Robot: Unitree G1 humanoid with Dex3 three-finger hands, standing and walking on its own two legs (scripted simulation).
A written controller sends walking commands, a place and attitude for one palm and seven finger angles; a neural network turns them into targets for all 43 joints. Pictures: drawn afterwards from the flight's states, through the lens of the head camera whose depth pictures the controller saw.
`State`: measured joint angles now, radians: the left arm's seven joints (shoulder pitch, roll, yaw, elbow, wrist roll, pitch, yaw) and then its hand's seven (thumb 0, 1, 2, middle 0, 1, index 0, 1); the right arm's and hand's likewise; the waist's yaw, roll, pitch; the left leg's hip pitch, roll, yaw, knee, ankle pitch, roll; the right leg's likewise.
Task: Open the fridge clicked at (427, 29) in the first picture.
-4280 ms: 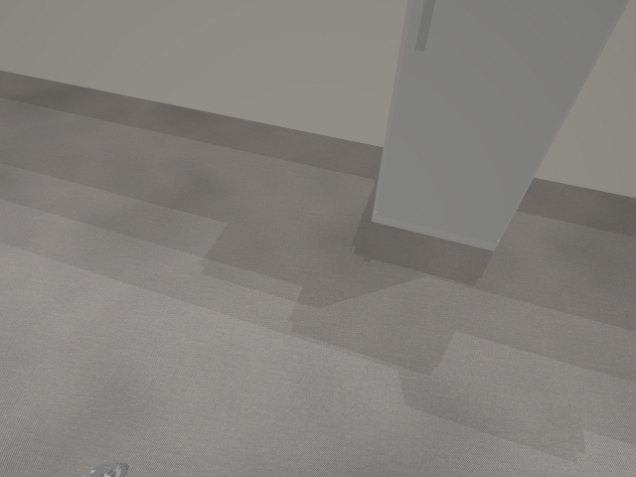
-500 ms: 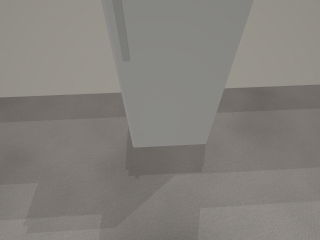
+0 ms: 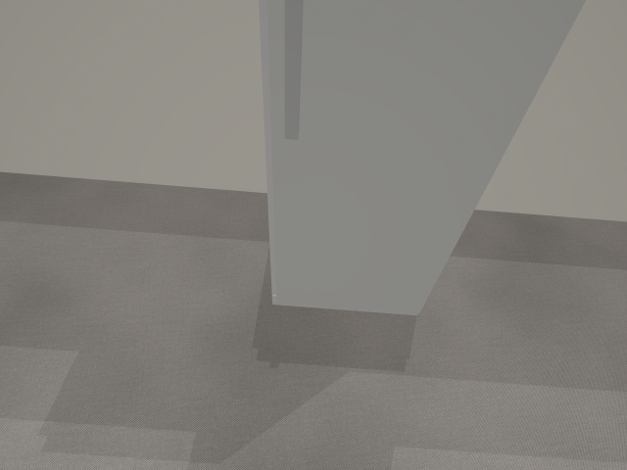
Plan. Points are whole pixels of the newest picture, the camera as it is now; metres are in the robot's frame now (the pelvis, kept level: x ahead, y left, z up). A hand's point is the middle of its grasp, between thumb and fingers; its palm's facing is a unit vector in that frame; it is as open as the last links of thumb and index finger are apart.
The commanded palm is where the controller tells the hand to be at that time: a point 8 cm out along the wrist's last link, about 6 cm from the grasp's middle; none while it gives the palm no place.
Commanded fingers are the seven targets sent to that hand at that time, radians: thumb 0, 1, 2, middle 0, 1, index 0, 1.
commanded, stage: take the last steps up to it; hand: left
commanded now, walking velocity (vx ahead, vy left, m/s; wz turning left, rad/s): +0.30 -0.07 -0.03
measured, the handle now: (294, 23) +0.71 +0.10 +0.24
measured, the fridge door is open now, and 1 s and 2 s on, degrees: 0 0 0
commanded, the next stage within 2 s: come to a stop and stand still in 0.52 s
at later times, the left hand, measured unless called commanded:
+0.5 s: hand (241, 423) +0.22 +0.12 -0.16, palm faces +0.04 -0.97 -0.22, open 7.1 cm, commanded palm none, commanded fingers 0.00 0.90 0.90 -0.20 -0.30 -0.20 -0.30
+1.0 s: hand (232, 397) +0.26 +0.15 -0.18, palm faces +0.03 -0.98 -0.21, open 7.3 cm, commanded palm none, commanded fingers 0.00 0.90 0.90 -0.20 -0.30 -0.20 -0.30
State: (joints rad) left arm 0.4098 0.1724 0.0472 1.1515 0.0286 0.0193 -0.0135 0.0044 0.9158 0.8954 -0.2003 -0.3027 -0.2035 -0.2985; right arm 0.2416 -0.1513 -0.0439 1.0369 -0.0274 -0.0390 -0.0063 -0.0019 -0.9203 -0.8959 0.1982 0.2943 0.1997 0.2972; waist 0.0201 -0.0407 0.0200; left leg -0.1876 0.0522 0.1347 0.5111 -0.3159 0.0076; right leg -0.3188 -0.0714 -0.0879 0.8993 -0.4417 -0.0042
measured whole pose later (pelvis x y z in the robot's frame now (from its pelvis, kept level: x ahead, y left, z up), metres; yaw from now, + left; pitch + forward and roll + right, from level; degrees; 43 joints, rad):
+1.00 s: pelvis +0.23 -0.04 +0.00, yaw -2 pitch +0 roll -1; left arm 0.22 0.19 0.07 1.04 0.02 0.05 0.03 0.00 0.91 0.90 -0.20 -0.30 -0.20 -0.30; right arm 0.07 -0.13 -0.05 1.01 -0.01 0.02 -0.03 -0.02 -0.93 -0.90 0.20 0.30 0.20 0.30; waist 0.02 -0.01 0.10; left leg -0.30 0.07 0.16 0.47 -0.16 0.04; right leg -0.40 -0.04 -0.02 0.98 -0.48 0.05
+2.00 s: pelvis +0.18 -0.09 +0.00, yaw -1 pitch -2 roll +1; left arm 0.32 0.14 -0.01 1.09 0.02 -0.02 0.03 0.00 0.91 0.90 -0.20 -0.30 -0.20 -0.30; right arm 0.34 -0.15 0.01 1.06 -0.02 -0.01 -0.01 0.01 -0.92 -0.90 0.20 0.29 0.20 0.30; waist 0.00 0.02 -0.01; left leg -0.22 0.01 0.05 0.49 -0.24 0.00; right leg -0.26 -0.05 -0.07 0.52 -0.23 0.00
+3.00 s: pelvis +0.20 -0.10 +0.01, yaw -1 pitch -2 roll +0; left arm 0.24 0.19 0.00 1.09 0.01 -0.02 0.02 0.00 0.91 0.90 -0.20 -0.30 -0.20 -0.30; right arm 0.23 -0.18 0.01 1.12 -0.01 -0.01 -0.01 0.00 -0.91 -0.90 0.20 0.29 0.20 0.30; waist 0.01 0.00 0.04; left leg -0.17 0.02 0.04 0.42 -0.23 -0.02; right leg -0.21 -0.03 -0.07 0.45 -0.21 -0.01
